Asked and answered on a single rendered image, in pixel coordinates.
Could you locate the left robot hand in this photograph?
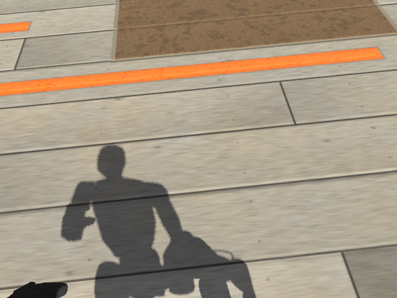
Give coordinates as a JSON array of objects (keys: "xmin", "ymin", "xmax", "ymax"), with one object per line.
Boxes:
[{"xmin": 7, "ymin": 282, "xmax": 68, "ymax": 298}]

